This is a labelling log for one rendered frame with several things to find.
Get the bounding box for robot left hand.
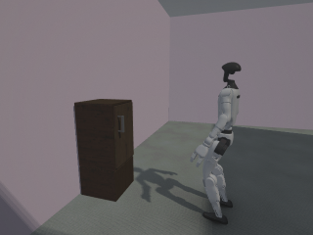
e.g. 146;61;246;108
190;144;209;167

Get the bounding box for handle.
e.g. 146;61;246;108
117;116;125;133

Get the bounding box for robot torso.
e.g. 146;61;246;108
217;85;241;147

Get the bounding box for cupboard door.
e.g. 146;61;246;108
112;102;134;168

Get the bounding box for robot head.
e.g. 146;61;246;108
222;62;242;89

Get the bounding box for robot left forearm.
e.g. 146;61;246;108
203;115;228;148

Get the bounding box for robot left upper arm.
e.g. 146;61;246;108
220;88;233;124

